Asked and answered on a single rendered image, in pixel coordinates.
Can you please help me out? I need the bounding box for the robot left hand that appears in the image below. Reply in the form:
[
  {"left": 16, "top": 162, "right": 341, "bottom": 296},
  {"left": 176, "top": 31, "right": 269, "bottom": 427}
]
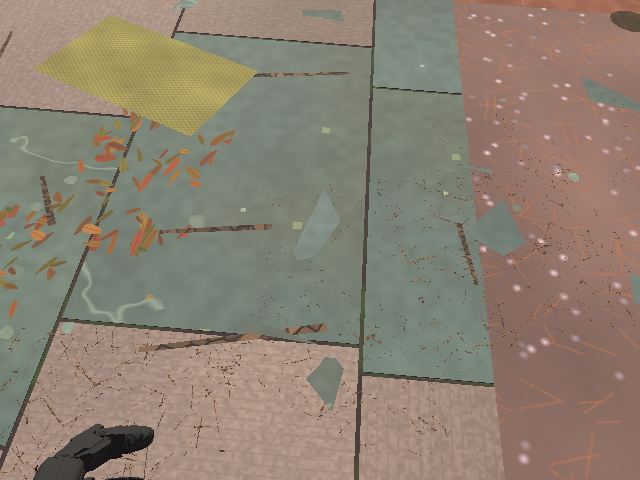
[{"left": 33, "top": 424, "right": 154, "bottom": 480}]

